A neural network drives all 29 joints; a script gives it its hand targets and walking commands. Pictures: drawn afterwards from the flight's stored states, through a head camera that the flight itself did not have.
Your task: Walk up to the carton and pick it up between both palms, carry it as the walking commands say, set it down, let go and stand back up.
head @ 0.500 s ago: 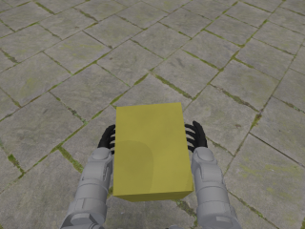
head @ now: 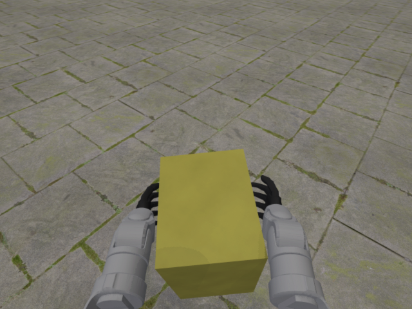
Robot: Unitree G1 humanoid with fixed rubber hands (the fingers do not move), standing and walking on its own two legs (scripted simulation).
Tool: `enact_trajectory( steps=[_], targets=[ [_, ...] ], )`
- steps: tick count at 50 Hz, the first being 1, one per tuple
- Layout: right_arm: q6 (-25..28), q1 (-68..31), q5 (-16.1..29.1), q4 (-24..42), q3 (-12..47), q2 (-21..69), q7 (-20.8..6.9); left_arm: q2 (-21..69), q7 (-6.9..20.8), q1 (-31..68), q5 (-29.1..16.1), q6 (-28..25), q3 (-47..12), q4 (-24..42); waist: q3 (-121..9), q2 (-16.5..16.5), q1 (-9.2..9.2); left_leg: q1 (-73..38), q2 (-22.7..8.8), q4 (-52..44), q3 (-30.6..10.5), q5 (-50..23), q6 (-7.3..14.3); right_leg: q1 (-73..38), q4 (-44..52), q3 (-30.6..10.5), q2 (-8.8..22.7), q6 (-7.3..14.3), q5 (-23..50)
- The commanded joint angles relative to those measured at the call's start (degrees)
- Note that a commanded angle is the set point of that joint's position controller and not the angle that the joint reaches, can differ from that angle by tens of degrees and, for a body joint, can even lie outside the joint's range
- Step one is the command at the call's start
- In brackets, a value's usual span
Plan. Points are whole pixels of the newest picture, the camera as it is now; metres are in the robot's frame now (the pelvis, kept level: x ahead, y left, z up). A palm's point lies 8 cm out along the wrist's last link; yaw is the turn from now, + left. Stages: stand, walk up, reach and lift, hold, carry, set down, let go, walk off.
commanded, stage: reach and lift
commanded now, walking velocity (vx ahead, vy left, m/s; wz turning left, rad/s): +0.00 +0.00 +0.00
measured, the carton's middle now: (209, 228) +0.32 -0.03 -0.02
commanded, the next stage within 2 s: hold in 1.42 s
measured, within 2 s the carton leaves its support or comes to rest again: neither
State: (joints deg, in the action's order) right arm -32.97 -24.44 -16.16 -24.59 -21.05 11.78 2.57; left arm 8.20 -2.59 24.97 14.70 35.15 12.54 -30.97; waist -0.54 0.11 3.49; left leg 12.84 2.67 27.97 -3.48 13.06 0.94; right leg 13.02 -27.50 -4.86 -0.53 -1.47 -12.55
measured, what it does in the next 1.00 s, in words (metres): stands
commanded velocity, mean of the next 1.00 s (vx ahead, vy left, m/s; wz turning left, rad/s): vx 0.00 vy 0.00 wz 0.00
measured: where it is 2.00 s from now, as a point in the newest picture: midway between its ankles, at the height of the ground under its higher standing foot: outside the picture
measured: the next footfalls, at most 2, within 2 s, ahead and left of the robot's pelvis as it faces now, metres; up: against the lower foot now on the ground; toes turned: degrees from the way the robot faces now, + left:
none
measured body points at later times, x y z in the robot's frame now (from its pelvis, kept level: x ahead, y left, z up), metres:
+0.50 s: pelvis +0.00 -0.01 +0.00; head -0.04 -0.01 +0.45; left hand +0.32 +0.12 +0.04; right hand +0.32 -0.15 +0.06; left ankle +0.02 +0.11 -0.74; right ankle +0.03 -0.14 -0.74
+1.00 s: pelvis +0.01 -0.01 +0.00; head -0.04 -0.01 +0.45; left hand +0.32 +0.13 +0.04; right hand +0.33 -0.14 +0.05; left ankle +0.02 +0.11 -0.74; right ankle +0.03 -0.14 -0.74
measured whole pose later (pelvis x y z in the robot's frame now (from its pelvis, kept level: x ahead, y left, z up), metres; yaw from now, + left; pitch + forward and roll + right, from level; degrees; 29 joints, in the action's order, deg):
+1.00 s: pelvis +0.01 -0.01 +0.00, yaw +0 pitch -7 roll +0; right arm -39.8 -23.2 -16.0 -21.9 -16.6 11.3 2.4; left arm 9.2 -1.5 20.7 15.8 43.4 12.4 -22.5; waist 1.3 0.0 0.2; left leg 4.8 2.1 25.2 -3.8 13.0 0.5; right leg 5.3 -25.2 -4.8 -1.0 -0.8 -12.6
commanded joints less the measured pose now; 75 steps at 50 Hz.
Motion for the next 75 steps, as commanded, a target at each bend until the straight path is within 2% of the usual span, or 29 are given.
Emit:
enact_trajectory(
  steps=[1,2,7,9,12,14,17,20,21,22,23,24,25,28,29,35,42,45,49,54,56,58,59,61,63,66,71,74,75],
  targets=[
    [-3.91,-28.89,11.9,-6.76,31.69,58.9,-13.95,58.86,13.56,37.31,-12.34,-2.7,-26.82,7.95,-14.74,-0.49,-0.49,-6.64,1.82,-6.03,-2.07,-5.04,-0.73,-7.33,4.06,1.21,-3.78,0.75,7.94],
    [-4.32,-28.42,11.98,-5.77,31.6,59.06,-13.8,59.81,13.71,37.18,-12.85,-1.96,-27.76,8.31,-15.27,-0.4,0.56,-8.41,1.85,-6.29,-2.03,-5.69,-1.0,-7.73,4.33,1.3,-3.81,0.77,8.91],
    [-6.77,-28.72,14.0,-3.02,33.51,60.03,-13.43,58.27,14.09,37.01,-13.38,0.47,-27.93,11.01,-14.05,0.31,-1.05,-9.11,1.87,-7.25,-1.81,-6.81,-0.55,-10.41,5.67,0.65,-3.26,0.5,9.93],
    [-7.36,-26.32,13.03,-2.7,33.19,59.77,-13.11,58.1,14.09,34.89,-12.81,1.27,-28.08,11.94,-14.59,-0.14,-0.67,-10.62,2.09,-7.3,-1.87,-9.83,-0.71,-11.52,6.33,0.44,-3.44,0.48,12.92],
    [-8.46,-26.4,12.9,-2.58,32.81,60.34,-12.86,56.46,14.28,34.7,-12.35,2.09,-26.35,12.3,-12.37,-2.36,-1.22,-10.55,1.9,-7.92,-1.91,-7.55,-0.16,-12.07,7.02,0.43,-3.07,-0.03,11.02],
    [-8.76,-24.4,12.17,-3.65,31.74,59.58,-12.78,55.98,14.37,35.04,-12.55,2.57,-26.86,13.37,-11.46,-1.78,-0.46,-10.69,1.98,-8.1,-1.78,-7.59,-0.4,-11.63,7.43,0.7,-3.23,0.22,11.05],
    [-8.65,-25.73,13.38,-1.22,33.4,60.25,-12.59,56.41,14.32,32.68,-12.16,2.98,-26.41,13.04,-12.57,-1.13,-2.25,-11.78,2.28,-7.7,-1.55,-10.01,-0.31,-12.4,7.09,0.37,-2.97,-0.05,13.33],
    [-8.33,-24.02,13.69,-2.13,33.65,60.73,-12.9,56.7,13.92,33.78,-12.8,2.99,-27.75,15.49,-13.53,0.77,-2.4,-11.38,2.25,-7.77,-1.73,-10.55,-0.54,-13.27,6.51,0.01,-3.29,0.58,13.53],
    [-8.25,-23.1,13.46,-2.46,33.48,61.07,-12.83,57.52,13.98,35.12,-13.83,2.85,-28.83,17.06,-14.25,-0.26,-1.39,-12.62,2.07,-7.42,-2.09,-11.47,-0.44,-11.74,6.45,-0.08,-3.2,0.57,13.99],
    [-8.16,-23.42,13.46,-0.67,34.19,60.34,-12.65,57.57,14.09,33.31,-13.35,3.27,-28.72,16.37,-14.47,0.94,-2.23,-12.28,2.44,-7.44,-1.65,-11.79,-0.63,-12.72,6.81,0.0,-3.24,0.61,14.04],
    [-8.02,-24.72,13.48,-0.92,34.08,60.89,-12.77,56.76,14.07,34.29,-13.51,2.83,-28.13,16.54,-14.3,-1.49,-2.52,-12.05,2.19,-7.29,-2.04,-9.51,-0.27,-11.7,6.62,-0.12,-3.25,0.49,11.72],
    [-8.05,-24.52,13.69,-0.77,34.64,61.3,-12.64,56.72,13.84,33.18,-12.83,3.17,-27.95,16.46,-13.55,0.24,-3.51,-11.57,2.38,-7.25,-1.65,-9.27,-0.23,-12.08,6.64,-0.59,-2.89,0.69,11.55],
    [-7.69,-25.17,13.69,-0.44,34.74,60.99,-12.75,57.3,13.98,34.48,-13.73,2.89,-28.7,16.75,-13.45,-0.92,-2.4,-11.32,2.35,-7.15,-2.01,-8.79,-0.27,-10.84,6.57,-0.38,-2.99,0.68,10.94],
    [-7.9,-23.99,13.08,-2.02,33.94,61.13,-12.94,56.27,13.95,33.35,-13.01,3.34,-27.72,16.57,-10.85,-0.81,-3.4,-10.18,2.21,-7.54,-1.55,-6.05,-0.32,-10.37,6.71,-0.41,-2.98,0.8,7.74],
    [-7.96,-23.2,12.4,-3.2,33.06,60.63,-12.98,57.08,14.02,35.01,-13.34,3.66,-28.07,16.32,-10.27,-0.25,-2.32,-10.81,2.04,-7.72,-1.75,-5.54,-0.52,-8.99,6.82,-0.16,-3.12,1.22,6.91],
    [-7.13,-27.87,12.4,-4.07,31.88,60.61,-13.53,57.51,14.2,38.36,-13.55,3.23,-27.25,15.23,-12.12,0.45,-3.13,-8.83,1.9,-6.96,-1.53,-2.17,-0.46,-9.1,6.06,-0.41,-3.02,1.64,3.03],
    [-7.21,-25.97,12.37,-2.84,32.72,60.17,-13.49,58.52,13.98,34.86,-13.55,3.41,-27.74,14.51,-14.34,-0.55,-3.33,-10.89,1.7,-6.42,-2.23,-8.28,-0.63,-10.03,5.64,0.07,-3.71,1.33,7.99],
    [-7.53,-24.56,12.71,-2.03,33.59,60.9,-13.63,58.12,13.88,34.05,-13.74,3.58,-28.01,15.77,-13.22,-1.22,-3.35,-11.02,1.75,-6.59,-2.49,-7.05,-0.53,-9.84,6.01,-0.27,-3.57,1.26,7.15],
    [-7.59,-23.43,13.27,-1.6,33.96,60.06,-13.84,58.76,13.66,33.19,-14.02,3.96,-29.15,16.92,-12.92,1.93,-2.91,-11.95,1.84,-6.81,-2.25,-8.59,-0.7,-9.93,6.19,-0.32,-3.52,1.72,8.77],
    [-8.07,-19.62,14.01,1.08,36.03,60.27,-13.76,57.38,13.36,29.17,-14.45,4.34,-31.41,20.41,-14.65,0.19,-3.3,-12.34,1.64,-6.84,-2.54,-11.76,-0.95,-12.45,6.08,-0.73,-4.1,1.16,12.42],
    [-8.13,-18.65,14.48,2.96,36.45,58.92,-13.85,57.55,13.15,26.7,-14.85,4.72,-31.88,20.2,-13.05,1.26,-3.02,-12.64,1.59,-7.08,-2.76,-14.03,-1.13,-12.2,6.35,-0.67,-4.13,1.2,14.16],
    [-8.34,-17.71,14.31,2.34,36.44,60.01,-14.05,56.83,13.19,27.11,-14.81,4.53,-32.05,21.58,-12.44,-0.3,-3.52,-12.7,1.54,-7.07,-2.68,-12.74,-1.01,-11.47,6.61,-0.85,-4.26,0.96,12.74],
    [-8.28,-17.21,14.46,2.44,36.38,59.81,-13.99,57.25,13.27,27.51,-15.32,4.53,-32.34,21.48,-11.43,-0.4,-2.63,-12.5,1.44,-7.16,-2.95,-12.35,-0.89,-10.94,6.58,-0.85,-4.2,1.14,12.38],
    [-8.11,-16.78,14.99,3.93,37.36,59.49,-13.98,58.57,13.23,26.67,-16.05,4.69,-33.85,22.82,-12.88,0.99,-2.27,-13.54,1.34,-6.88,-2.92,-14.62,-1.18,-11.22,6.36,-0.97,-4.1,1.28,14.53],
    [-8.51,-16.97,15.1,4.8,37.55,59.16,-13.98,58.03,13.13,25.63,-15.75,5.08,-33.19,22.14,-13.33,1.32,-3.24,-12.53,1.67,-7.16,-2.69,-12.35,-1.24,-12.42,6.6,-0.82,-4.12,1.23,12.72],
    [-8.57,-17.34,15.78,5.96,38.84,59.58,-14.13,57.47,13.23,25.13,-16.33,4.65,-33.48,23.04,-12.6,-0.53,-2.89,-12.8,1.57,-7.08,-2.92,-13.54,-0.79,-11.13,6.33,-0.76,-4.09,0.82,13.97],
    [-8.66,-16.1,15.43,4.54,37.96,59.71,-14.33,57.94,13.45,26.61,-16.56,4.92,-33.35,23.15,-11.34,0.42,-2.61,-11.91,1.65,-7.1,-2.67,-10.48,-0.78,-10.47,6.43,-0.93,-3.76,1.18,11.09],
    [-9.06,-18.08,15.12,3.96,37.44,59.46,-14.38,57.0,13.6,25.98,-15.57,5.0,-31.77,21.86,-11.45,-1.46,-3.63,-10.73,1.58,-7.06,-2.29,-7.51,-0.55,-10.97,6.31,-0.71,-3.89,0.87,8.37],
    [-9.05,-17.95,15.49,3.69,37.33,59.58,-14.44,57.16,13.69,26.1,-15.79,5.24,-32.0,21.62,-10.17,0.79,-3.6,-10.95,1.77,-7.04,-1.98,-7.73,-0.64,-9.96,6.48,-0.82,-3.59,1.14,8.42]
  ],
)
